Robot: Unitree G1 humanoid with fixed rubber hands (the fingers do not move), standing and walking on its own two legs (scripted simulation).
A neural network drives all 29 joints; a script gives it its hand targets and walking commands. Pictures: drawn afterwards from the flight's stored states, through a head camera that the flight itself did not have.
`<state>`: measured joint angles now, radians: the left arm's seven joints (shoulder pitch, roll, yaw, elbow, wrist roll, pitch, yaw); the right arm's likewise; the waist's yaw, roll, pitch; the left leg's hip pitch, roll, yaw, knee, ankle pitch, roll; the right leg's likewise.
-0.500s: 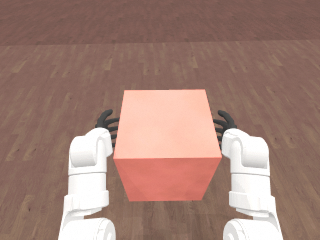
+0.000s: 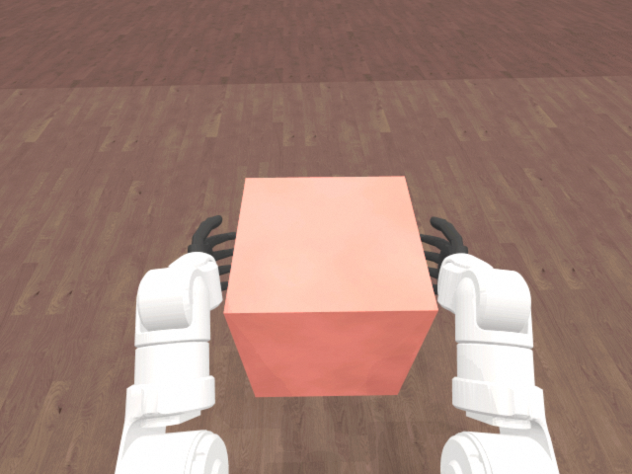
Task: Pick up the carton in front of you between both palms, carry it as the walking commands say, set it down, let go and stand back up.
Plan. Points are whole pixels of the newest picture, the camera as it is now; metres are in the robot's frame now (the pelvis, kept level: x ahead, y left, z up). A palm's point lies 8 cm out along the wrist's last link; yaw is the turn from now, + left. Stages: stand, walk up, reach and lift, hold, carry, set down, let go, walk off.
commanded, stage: carry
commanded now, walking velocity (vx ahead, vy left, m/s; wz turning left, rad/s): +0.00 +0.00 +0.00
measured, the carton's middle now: (325, 292) +0.35 +0.00 +0.05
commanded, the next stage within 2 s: none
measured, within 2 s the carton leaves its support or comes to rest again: neither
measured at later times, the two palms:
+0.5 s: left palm (202, 275) +0.32 +0.15 +0.12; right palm (452, 277) +0.32 -0.15 +0.12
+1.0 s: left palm (200, 278) +0.32 +0.15 +0.12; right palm (452, 279) +0.32 -0.15 +0.12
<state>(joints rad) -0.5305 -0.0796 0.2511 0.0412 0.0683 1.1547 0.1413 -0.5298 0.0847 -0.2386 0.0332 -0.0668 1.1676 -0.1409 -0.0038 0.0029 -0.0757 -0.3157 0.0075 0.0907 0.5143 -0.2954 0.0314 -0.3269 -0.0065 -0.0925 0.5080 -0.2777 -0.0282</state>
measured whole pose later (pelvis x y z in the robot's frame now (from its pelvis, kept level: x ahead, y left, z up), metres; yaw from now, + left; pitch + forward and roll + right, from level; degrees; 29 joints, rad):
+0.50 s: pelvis -0.01 +0.00 +0.00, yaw +0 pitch +1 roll +0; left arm -0.53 -0.08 0.25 0.04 0.07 1.15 0.14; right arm -0.53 0.08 -0.24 0.03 -0.07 1.17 -0.14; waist 0.00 0.00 -0.08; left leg -0.33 0.01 0.09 0.51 -0.28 0.03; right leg -0.34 -0.01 -0.09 0.51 -0.27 -0.03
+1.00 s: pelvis -0.01 +0.00 +0.00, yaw +0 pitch +1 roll +0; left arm -0.53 -0.08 0.25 0.04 0.07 1.15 0.14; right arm -0.53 0.09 -0.24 0.03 -0.07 1.17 -0.14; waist 0.00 0.00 -0.08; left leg -0.34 0.01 0.09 0.51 -0.28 0.03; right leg -0.35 -0.01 -0.09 0.51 -0.26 -0.03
